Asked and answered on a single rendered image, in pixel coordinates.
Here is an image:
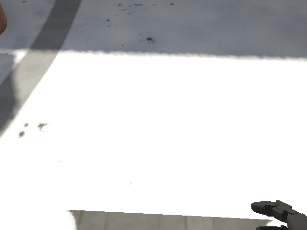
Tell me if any robot right hand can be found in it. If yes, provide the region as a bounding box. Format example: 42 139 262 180
250 200 307 230

